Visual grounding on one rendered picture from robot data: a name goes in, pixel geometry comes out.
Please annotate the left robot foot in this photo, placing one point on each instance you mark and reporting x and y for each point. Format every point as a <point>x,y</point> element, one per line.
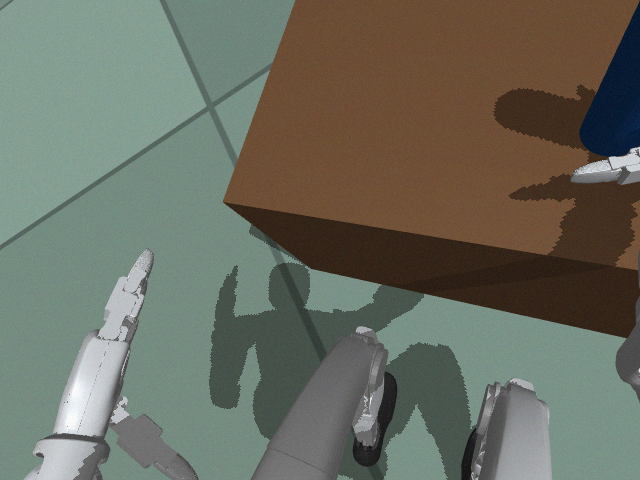
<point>368,456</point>

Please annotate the left robot arm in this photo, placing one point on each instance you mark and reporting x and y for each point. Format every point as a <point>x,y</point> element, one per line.
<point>69,457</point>

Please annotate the right robot hand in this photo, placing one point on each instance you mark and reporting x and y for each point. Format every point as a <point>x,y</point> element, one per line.
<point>625,169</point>

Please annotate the right robot arm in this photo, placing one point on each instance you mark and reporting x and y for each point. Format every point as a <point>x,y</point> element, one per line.
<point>628,355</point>

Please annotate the bottle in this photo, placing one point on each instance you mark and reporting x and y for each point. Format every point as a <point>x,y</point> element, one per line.
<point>611,126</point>

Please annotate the right robot foot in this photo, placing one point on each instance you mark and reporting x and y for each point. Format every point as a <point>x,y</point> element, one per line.
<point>468,455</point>

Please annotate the left robot hand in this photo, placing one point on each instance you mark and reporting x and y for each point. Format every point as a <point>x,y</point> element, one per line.
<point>91,400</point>

